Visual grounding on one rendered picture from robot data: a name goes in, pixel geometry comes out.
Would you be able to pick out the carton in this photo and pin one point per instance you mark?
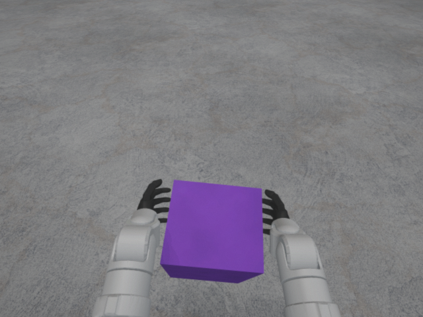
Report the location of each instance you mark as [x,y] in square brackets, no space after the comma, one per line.
[214,232]

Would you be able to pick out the right robot hand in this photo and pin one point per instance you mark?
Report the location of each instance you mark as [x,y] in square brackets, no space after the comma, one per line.
[277,212]

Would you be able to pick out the right robot forearm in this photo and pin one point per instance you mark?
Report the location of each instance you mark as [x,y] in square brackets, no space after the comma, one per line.
[301,272]

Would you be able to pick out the left robot hand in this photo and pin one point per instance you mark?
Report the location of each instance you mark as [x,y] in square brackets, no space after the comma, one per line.
[149,202]

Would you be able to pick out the left robot forearm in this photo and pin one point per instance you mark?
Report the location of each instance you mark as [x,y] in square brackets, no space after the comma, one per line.
[128,279]

